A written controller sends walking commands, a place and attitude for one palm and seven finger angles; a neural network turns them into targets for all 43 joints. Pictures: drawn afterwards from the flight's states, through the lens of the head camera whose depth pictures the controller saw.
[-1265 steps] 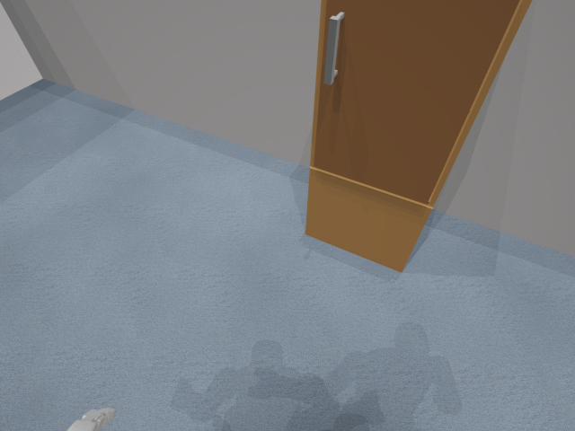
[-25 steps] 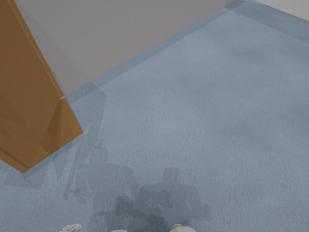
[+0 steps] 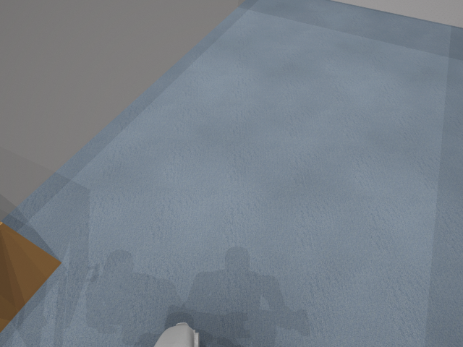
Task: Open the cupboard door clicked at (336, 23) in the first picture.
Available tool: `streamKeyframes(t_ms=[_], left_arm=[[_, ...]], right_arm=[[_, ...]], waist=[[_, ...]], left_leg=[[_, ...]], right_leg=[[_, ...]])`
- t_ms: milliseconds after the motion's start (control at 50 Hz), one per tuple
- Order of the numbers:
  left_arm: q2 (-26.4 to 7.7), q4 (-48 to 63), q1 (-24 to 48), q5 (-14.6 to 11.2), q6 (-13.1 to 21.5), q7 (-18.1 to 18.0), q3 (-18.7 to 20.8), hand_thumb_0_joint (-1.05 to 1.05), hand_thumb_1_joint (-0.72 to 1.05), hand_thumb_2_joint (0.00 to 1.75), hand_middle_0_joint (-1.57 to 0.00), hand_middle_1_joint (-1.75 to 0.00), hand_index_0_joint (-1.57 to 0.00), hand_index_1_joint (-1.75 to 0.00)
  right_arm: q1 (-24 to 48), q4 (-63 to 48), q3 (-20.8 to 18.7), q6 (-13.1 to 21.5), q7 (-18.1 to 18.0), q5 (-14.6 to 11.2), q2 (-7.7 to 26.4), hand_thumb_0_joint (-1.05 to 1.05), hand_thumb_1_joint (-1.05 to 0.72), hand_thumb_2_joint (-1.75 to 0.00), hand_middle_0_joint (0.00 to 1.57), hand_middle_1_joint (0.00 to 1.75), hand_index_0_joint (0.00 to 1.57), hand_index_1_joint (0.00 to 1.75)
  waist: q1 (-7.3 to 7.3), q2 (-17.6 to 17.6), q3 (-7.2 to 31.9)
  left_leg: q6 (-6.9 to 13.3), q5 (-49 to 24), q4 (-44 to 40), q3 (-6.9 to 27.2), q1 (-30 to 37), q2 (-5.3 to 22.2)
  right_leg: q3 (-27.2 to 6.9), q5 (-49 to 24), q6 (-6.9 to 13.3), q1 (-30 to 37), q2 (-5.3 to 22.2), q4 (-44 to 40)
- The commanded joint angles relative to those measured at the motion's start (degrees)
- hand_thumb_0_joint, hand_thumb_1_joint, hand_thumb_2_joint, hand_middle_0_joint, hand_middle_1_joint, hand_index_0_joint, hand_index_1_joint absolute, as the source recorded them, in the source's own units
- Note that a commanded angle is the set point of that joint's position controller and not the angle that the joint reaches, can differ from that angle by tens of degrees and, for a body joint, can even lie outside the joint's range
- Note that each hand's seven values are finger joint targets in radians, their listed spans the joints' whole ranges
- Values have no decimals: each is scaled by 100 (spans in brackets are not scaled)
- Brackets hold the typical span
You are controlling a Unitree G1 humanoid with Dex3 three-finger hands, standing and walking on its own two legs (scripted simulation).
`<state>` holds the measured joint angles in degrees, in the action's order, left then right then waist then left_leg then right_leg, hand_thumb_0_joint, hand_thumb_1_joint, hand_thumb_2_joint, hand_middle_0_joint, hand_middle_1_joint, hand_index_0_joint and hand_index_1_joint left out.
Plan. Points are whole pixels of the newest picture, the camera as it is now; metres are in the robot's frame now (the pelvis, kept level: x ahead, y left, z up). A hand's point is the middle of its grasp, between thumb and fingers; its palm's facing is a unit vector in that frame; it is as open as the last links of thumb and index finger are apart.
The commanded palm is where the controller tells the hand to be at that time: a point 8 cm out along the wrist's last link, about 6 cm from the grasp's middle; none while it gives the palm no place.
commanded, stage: walk to a spot facing it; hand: left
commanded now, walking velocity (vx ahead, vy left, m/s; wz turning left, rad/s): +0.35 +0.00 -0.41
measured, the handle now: out of the picture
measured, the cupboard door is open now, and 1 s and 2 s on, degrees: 43 43 43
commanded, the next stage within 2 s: turn to face it in 1.10 s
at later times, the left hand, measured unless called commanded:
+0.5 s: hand (195, 220) +0.41 +0.11 -0.16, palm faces -0.29 -0.93 -0.22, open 7.4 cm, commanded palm none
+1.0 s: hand (204, 207) +0.46 +0.10 -0.19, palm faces -0.20 -0.96 -0.17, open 7.4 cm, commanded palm none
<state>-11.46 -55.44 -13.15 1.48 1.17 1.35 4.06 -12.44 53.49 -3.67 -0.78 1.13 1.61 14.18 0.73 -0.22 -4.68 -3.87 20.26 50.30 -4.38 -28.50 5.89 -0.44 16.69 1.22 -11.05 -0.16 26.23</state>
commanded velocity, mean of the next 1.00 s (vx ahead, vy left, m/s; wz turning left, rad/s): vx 0.37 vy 0.00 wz -0.19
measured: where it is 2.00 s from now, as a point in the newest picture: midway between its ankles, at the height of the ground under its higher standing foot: (286, 222)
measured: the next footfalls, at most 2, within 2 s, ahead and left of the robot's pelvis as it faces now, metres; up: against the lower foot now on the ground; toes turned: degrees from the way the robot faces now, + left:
left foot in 0.12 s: +0.17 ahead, +0.14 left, +0.00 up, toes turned +2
right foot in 0.50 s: +0.30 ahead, -0.16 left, +0.00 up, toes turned -20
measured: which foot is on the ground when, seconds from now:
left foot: up 0.00-0.10, down 0.12-0.50, up 0.52-0.90, down 0.92-1.00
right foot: down 0.00-0.10, up 0.12-0.48, down 0.50-0.92, up 0.94-1.00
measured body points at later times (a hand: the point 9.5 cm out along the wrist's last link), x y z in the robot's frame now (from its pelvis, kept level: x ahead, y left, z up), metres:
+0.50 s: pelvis +0.22 -0.04 -0.02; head +0.26 -0.06 +0.43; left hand +0.42 +0.16 -0.14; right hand +0.07 -0.23 -0.17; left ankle +0.14 +0.13 -0.74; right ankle +0.27 -0.15 -0.74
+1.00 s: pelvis +0.46 -0.09 -0.02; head +0.49 -0.08 +0.43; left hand +0.47 +0.15 -0.18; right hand +0.50 -0.34 -0.15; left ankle +0.55 +0.00 -0.74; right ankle +0.31 -0.16 -0.66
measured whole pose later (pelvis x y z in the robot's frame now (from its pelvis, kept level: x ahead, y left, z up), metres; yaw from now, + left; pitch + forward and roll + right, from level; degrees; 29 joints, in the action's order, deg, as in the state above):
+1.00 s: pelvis +0.46 -0.09 -0.02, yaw -16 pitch +0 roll +0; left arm -10.3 -65.5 -20.2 0.9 1.7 0.6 3.5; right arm -7.3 55.3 -2.5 4.5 0.5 2.3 9.8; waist -1.1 1.9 -3.6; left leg 2.3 13.4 36.0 -9.7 -21.8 3.9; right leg 2.3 26.4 1.8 -16.8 1.0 64.3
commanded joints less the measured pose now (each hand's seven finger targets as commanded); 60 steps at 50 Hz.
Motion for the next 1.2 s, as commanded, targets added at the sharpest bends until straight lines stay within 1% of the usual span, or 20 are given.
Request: streamKeyframes(t_ms=[0,60,80,100,120,180,240,380,440,460,480,520,600,780,840,860,900,1000,1060,1180], left_arm=[[-1211,266,3,1,138,-35,311,0,90,90,-20,-30,-20,-30],[-882,320,256,-38,108,-9,249,0,90,90,-20,-30,-20,-30],[-472,389,80,-69,97,33,169,0,90,90,-20,-30,-20,-30],[-416,595,272,-69,137,47,121,0,90,90,-20,-30,-20,-30],[-483,633,565,0,169,56,133,0,90,90,-20,-30,-20,-30],[-316,424,512,54,103,171,139,0,90,90,-20,-30,-20,-30],[-104,437,637,38,5,218,37,0,90,90,-20,-30,-20,-30],[-139,539,1188,41,-4,195,7,0,90,90,-20,-30,-20,-30],[-501,82,-70,53,84,130,120,0,90,90,-20,-30,-20,-30],[-1017,-219,-1089,77,167,47,272,0,90,90,-20,-30,-20,-30],[-1598,-383,-1720,-12,165,-58,411,0,90,90,-20,-30,-20,-30],[-1222,-232,-940,-96,141,-161,294,0,90,90,-20,-30,-20,-30],[-552,-101,-42,-34,265,-174,86,0,90,90,-20,-30,-20,-30],[-665,-560,-618,-34,395,-140,69,0,90,90,-20,-30,-20,-30],[-693,-633,-628,-72,380,-147,60,0,90,90,-20,-30,-20,-30],[-617,-584,-573,-83,370,-147,40,0,90,90,-20,-30,-20,-30],[-269,-242,-636,-119,384,-68,-43,0,90,90,-20,-30,-20,-30],[-86,-203,-148,33,153,32,1,0,90,90,-20,-30,-20,-30],[103,-200,-214,16,33,57,-22,0,90,90,-20,-30,-20,-30],[-39,-122,-6,29,42,66,21,0,90,90,-20,-30,-20,-30]], right_arm=[[180,-528,-46,323,-21,-38,235,0,-90,-90,20,30,20,30],[-936,-120,-127,455,-158,-19,648,0,-90,-90,20,30,20,30],[-1733,47,-297,492,-219,98,1280,0,-90,-90,20,30,20,30],[-2217,106,-271,461,-287,156,1471,0,-90,-90,20,30,20,30],[-1883,35,-231,444,-261,122,1326,0,-90,-90,20,30,20,30],[-923,-118,-27,542,-266,77,558,0,-90,-90,20,30,20,30],[-1148,89,-14,607,-268,57,519,0,-90,-90,20,30,20,30],[-1340,362,-16,444,-169,93,467,0,-90,-90,20,30,20,30],[-1184,430,31,402,-162,30,481,0,-90,-90,20,30,20,30],[-1088,341,71,433,-103,-75,285,0,-90,-90,20,30,20,30],[-924,69,113,450,-99,-141,-29,0,-90,-90,20,30,20,30],[-303,116,14,444,-144,-106,124,0,-90,-90,20,30,20,30],[-855,525,47,235,-103,-5,-203,0,-90,-90,20,30,20,30],[390,73,17,353,65,-36,-164,0,-90,-90,20,30,20,30],[-39,261,-5,418,-2,-1,6,0,-90,-90,20,30,20,30],[-765,482,-63,451,-59,29,238,0,-90,-90,20,30,20,30],[-2206,763,-277,428,-172,120,1197,0,-90,-90,20,30,20,30],[-682,423,-63,524,-224,47,359,0,-90,-90,20,30,20,30],[-595,462,-48,531,-193,24,360,0,-90,-90,20,30,20,30],[-620,543,-82,359,-138,41,439,0,-90,-90,20,30,20,30]], waist=[[-57,860,259],[535,-102,537],[789,-1691,1069],[896,-1809,1174],[759,-1115,721],[152,-1012,70],[115,-715,495],[176,-733,126],[-512,-135,717],[-964,843,1346],[-1068,1999,1622],[-745,1164,770],[38,711,444],[-146,535,134],[195,473,242],[524,124,596],[877,-1706,1575],[55,-580,140],[-90,-679,264],[-143,-563,123]], left_leg=[[28,-434,-1262,-124,571,-255],[187,-474,-2428,117,2789,-76],[684,345,-2931,2052,3815,1373],[1285,895,-3699,3502,3974,2388],[1451,1228,-3844,3540,3198,2447],[1007,-79,-3909,1694,2173,1705],[981,-1866,-3693,413,2534,1379],[885,-1278,-3731,-299,2065,1318],[578,-2515,-1952,-749,1633,941],[347,-1940,-220,-1159,356,460],[163,1455,1548,-833,-983,-324],[223,729,2412,216,-1550,236],[94,6,845,89,-139,411],[229,-800,-1297,-152,-122,78],[396,-989,-2037,-518,1106,-309],[588,-1154,-2245,-299,2384,-202],[1809,-1237,-3101,3010,4400,2254],[1201,-149,-4016,1393,1716,1598],[1085,-791,-4062,269,1402,1205],[944,-134,-3625,-144,1234,1083]], right_leg=[[-1243,16,876,-34,1146,-1041],[-865,-13,495,-1177,575,335],[-135,962,160,-2219,-204,2221],[12,1802,81,-2953,-348,3769],[-247,1492,146,-3196,77,4548],[-150,111,-10,-3131,615,4740],[131,-51,-117,-2734,646,3423],[762,-442,-6,-1397,324,1231],[868,-443,259,812,16,461],[-518,330,704,2478,1064,44],[-2990,-26,1350,3121,2532,-894],[-2407,-436,1334,1988,2327,-1097],[-541,-1217,947,178,1592,-1388],[-373,-1773,829,928,1531,-1272],[42,-3176,593,760,1255,-291],[242,-3263,419,97,1074,787],[628,1383,40,-2266,-124,4214],[-49,204,-64,-2560,785,4402],[282,-128,-141,-1754,798,2778],[767,-655,-165,-699,417,1129]])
